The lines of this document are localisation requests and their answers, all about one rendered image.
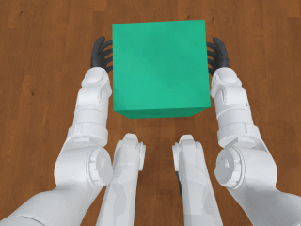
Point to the robot right shin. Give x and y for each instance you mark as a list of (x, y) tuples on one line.
[(198, 145)]

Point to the robot right upper arm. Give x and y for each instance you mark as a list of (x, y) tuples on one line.
[(250, 176)]

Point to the robot right hand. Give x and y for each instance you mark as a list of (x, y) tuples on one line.
[(220, 55)]

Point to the left robot forearm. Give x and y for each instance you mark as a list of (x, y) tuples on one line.
[(91, 112)]

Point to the right robot forearm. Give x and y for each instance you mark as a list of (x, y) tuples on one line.
[(235, 124)]

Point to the robot shin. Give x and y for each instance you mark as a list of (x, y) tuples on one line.
[(120, 142), (198, 145)]

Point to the robot left shin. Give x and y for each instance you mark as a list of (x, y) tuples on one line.
[(120, 142)]

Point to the carton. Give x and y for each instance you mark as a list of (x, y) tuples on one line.
[(160, 69)]

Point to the robot left upper arm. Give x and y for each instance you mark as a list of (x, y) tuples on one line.
[(80, 175)]

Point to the robot left hand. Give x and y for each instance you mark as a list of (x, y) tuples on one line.
[(98, 54)]

